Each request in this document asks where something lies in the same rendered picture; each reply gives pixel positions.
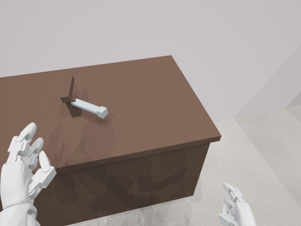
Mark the tap lever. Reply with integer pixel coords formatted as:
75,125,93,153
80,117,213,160
71,98,108,118

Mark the left robot forearm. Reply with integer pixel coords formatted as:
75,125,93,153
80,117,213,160
0,203,40,226

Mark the robot left hand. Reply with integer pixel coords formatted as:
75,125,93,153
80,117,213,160
0,122,56,210

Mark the robot right hand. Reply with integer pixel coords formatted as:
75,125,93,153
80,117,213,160
219,182,256,226

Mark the counter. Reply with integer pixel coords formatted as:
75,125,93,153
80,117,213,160
0,55,221,226

